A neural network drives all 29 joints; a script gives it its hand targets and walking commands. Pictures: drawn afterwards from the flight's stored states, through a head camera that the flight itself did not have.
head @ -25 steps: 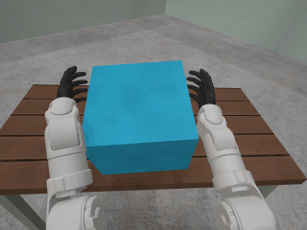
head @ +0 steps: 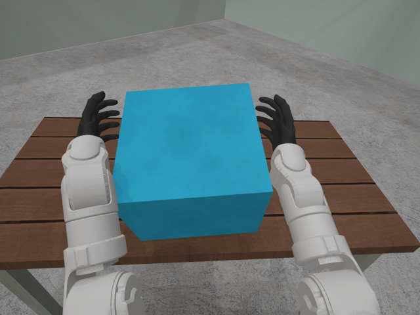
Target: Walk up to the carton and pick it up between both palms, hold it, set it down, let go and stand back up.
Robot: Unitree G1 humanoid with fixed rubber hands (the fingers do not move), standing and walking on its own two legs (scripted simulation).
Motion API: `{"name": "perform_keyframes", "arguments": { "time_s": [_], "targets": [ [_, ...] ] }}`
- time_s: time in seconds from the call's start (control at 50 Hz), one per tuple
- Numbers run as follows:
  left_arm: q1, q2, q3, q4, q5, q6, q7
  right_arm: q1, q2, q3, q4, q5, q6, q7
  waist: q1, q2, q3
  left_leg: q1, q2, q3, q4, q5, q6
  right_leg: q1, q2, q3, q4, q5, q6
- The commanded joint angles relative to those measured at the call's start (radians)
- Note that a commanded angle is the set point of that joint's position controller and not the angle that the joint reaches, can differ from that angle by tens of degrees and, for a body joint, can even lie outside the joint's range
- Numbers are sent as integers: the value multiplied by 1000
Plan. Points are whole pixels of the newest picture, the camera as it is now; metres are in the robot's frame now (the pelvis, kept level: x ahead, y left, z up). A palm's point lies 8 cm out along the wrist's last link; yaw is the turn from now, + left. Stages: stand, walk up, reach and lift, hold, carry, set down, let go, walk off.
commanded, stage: hold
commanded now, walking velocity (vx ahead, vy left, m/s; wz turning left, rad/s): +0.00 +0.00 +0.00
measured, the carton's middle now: (193, 163) +0.38 +0.00 +0.12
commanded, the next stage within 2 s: none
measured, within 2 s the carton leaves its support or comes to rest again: neither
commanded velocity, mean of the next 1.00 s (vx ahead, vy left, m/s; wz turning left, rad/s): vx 0.00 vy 0.00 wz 0.00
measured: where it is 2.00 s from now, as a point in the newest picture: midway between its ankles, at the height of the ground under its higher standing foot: outside the picture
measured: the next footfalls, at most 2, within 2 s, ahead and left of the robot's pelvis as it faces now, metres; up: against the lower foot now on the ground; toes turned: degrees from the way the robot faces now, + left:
none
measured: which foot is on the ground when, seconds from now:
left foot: down 0.00-1.00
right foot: down 0.00-1.00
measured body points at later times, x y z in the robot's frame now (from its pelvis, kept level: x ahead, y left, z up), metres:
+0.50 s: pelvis -0.01 -0.01 +0.00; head -0.04 +0.03 +0.45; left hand +0.37 +0.17 +0.21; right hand +0.36 -0.17 +0.20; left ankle +0.03 +0.12 -0.75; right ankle +0.03 -0.11 -0.75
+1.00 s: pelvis +0.00 +0.00 +0.00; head -0.04 +0.03 +0.45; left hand +0.38 +0.17 +0.20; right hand +0.37 -0.16 +0.20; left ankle +0.03 +0.12 -0.75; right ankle +0.03 -0.11 -0.75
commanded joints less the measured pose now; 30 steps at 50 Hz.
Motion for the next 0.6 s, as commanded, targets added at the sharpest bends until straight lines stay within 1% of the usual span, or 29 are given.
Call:
{"name": "perform_keyframes", "arguments": {
  "time_s": [0.0,0.02,0.04,0.06,0.08,0.1,0.12,0.14,0.16,0.18,0.2,0.22,0.24,0.26,0.28,0.3,0.32,0.34,0.36,0.38,0.4,0.42,0.44,0.46,0.5,0.52,0.54,0.56,0.58],
  "targets": [
    [-509,-409,-436,-112,-178,-52,-138,-657,363,360,-273,72,-59,152,-10,112,-405,31,-34,36,-21,274,-11,113,55,-16,-8,123,19],
    [-511,-389,-428,-80,-175,-48,-136,-644,354,346,-262,70,-50,150,-19,132,-406,30,-46,48,-16,271,-10,107,42,-13,-7,134,28],
    [-494,-381,-436,-111,-178,-49,-131,-641,361,363,-269,76,-47,149,-5,125,-420,30,-39,45,-10,282,-10,115,54,-13,-2,134,26],
    [-479,-376,-429,-67,-175,-39,-131,-619,338,354,-226,67,-37,151,-13,105,-362,23,-38,38,-18,255,-6,89,52,-15,-16,96,29],
    [-477,-372,-402,-16,-147,-30,-138,-620,349,335,-195,50,-30,150,-13,106,-300,-3,-39,49,-35,183,0,89,47,-12,-18,56,24],
    [-501,-376,-400,-19,-145,-30,-139,-647,347,337,-192,55,-31,152,-6,106,-283,-42,-40,53,-51,110,10,96,36,-10,-20,21,14],
    [-456,-369,-403,-17,-152,-29,-146,-588,357,324,-187,39,-26,148,-32,62,-272,-62,-47,54,-61,90,15,125,36,-6,-23,38,25],
    [-470,-370,-397,-25,-147,-33,-150,-614,357,328,-208,48,-31,146,-16,100,-300,-58,-45,56,-55,88,16,127,32,4,-12,49,21],
    [-500,-380,-393,-36,-149,-41,-147,-633,363,330,-204,47,-33,147,-16,112,-316,-61,-49,55,-68,75,13,113,32,-9,-10,35,23],
    [-520,-385,-390,-36,-150,-49,-145,-657,382,333,-221,49,-43,151,-1,113,-308,-67,-43,55,-60,97,11,118,35,-8,-12,47,26],
    [-510,-385,-393,-37,-153,-53,-141,-670,363,328,-222,44,-50,151,-11,96,-342,-37,-46,52,-52,120,15,118,35,-6,-16,58,23],
    [-511,-382,-382,-16,-142,-52,-139,-678,370,337,-208,48,-48,152,13,100,-335,-43,-41,54,-49,137,11,108,38,-16,-11,68,24],
    [-517,-405,-435,-93,-179,-61,-136,-678,390,348,-285,63,-66,146,-17,101,-459,12,-46,52,-24,210,6,141,38,-4,2,148,25],
    [-509,-382,-410,-81,-169,-62,-130,-677,370,369,-267,78,-59,148,5,110,-438,19,-47,47,-18,247,-1,126,36,-7,4,171,29],
    [-515,-370,-402,-61,-165,-60,-134,-664,374,369,-247,62,-53,142,-10,84,-418,14,-49,46,-23,224,9,131,39,-10,-5,162,34],
    [-489,-370,-404,-60,-160,-56,-140,-643,379,365,-230,64,-45,138,-7,89,-395,6,-47,47,-19,219,10,142,39,-3,-3,166,35],
    [-494,-363,-398,-59,-153,-52,-144,-603,366,349,-202,48,-40,140,-20,108,-359,2,-47,52,-29,205,3,118,34,-9,-1,155,37],
    [-465,-370,-405,-71,-146,-43,-140,-609,353,352,-205,64,-32,143,-13,107,-351,-11,-48,50,-34,185,4,130,32,-6,-10,118,27],
    [-479,-367,-404,-46,-149,-43,-139,-618,356,343,-202,59,-33,144,-18,97,-337,-16,-48,50,-50,155,9,116,33,-9,-15,83,27],
    [-495,-372,-410,-52,-166,-50,-139,-632,378,363,-225,61,-37,144,-3,73,-355,-36,-50,56,-49,148,19,127,34,-5,-10,95,32],
    [-474,-369,-396,-11,-162,-48,-142,-645,380,366,-232,52,-35,142,-2,46,-346,-45,-57,53,-50,123,25,125,32,-1,-11,87,36],
    [-515,-383,-402,-56,-163,-58,-138,-664,383,371,-243,60,-42,144,1,72,-373,-35,-52,53,-49,130,22,119,27,-6,-12,97,36],
    [-514,-352,-384,-17,-157,-54,-140,-671,390,355,-201,48,-35,144,10,54,-338,-59,-55,55,-54,100,29,123,30,3,-15,66,38],
    [-551,-362,-370,20,-149,-52,-142,-699,385,336,-196,24,-39,146,-1,64,-316,-71,-56,59,-74,14,28,95,32,-15,-22,-14,33],
    [-524,-391,-381,-3,-147,-59,-137,-696,377,323,-205,29,-61,154,10,88,-348,-63,-46,54,-77,12,26,90,30,-12,-23,-31,25],
    [-543,-380,-372,-8,-144,-59,-136,-690,375,313,-183,20,-65,157,17,110,-349,-65,-39,59,-73,24,20,96,31,-16,-17,-18,25],
    [-509,-374,-377,18,-150,-55,-136,-694,383,328,-226,29,-65,151,-2,82,-373,-52,-50,59,-59,51,25,104,29,-13,-11,27,31],
    [-527,-387,-391,-12,-157,-61,-139,-659,378,305,-172,19,-59,150,-23,95,-360,-43,-43,53,-56,78,18,101,35,-17,-9,32,29],
    [-551,-386,-397,-3,-154,-64,-143,-669,382,286,-180,16,-52,151,-33,102,-355,-41,-45,55,-59,56,15,97,34,-5,-9,11,22]
  ]
}}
